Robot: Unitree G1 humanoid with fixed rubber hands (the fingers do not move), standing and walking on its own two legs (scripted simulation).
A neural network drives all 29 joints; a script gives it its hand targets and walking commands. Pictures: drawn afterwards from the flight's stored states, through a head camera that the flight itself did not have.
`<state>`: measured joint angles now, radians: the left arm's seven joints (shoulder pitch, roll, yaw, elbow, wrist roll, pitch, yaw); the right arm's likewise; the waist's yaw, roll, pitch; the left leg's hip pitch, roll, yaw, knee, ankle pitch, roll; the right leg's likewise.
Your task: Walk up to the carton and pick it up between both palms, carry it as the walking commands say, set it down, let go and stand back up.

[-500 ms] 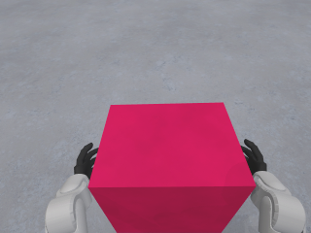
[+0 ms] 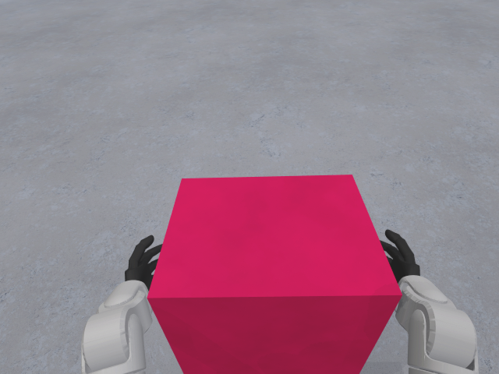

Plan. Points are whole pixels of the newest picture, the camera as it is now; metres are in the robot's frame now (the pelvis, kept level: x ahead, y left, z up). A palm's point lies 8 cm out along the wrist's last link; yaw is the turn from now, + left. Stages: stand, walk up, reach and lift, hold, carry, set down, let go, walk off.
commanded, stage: carry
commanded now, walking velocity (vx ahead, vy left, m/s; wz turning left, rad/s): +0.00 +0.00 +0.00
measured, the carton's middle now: (268, 280) +0.28 -0.01 -0.02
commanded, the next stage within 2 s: none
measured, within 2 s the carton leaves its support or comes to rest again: neither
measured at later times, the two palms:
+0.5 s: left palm (137, 289) +0.23 +0.19 +0.06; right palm (399, 282) +0.23 -0.19 +0.06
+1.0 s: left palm (114, 291) +0.22 +0.22 +0.08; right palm (389, 274) +0.23 -0.17 +0.09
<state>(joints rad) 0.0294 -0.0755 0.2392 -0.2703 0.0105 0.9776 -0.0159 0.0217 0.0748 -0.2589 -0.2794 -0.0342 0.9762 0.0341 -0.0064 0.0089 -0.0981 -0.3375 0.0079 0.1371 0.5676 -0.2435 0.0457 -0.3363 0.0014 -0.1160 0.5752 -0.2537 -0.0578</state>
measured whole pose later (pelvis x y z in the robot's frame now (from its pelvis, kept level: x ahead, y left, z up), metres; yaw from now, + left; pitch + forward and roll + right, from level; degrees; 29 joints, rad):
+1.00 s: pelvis -0.01 +0.02 +0.00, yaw +2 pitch +2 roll +0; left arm 0.01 -0.08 0.22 -0.46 0.03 1.14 -0.02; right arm -0.01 0.07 -0.29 -0.48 -0.01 1.16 0.02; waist -0.01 0.00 -0.10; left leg -0.42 0.02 0.11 0.63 -0.32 0.05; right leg -0.39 -0.05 -0.13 0.59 -0.24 -0.03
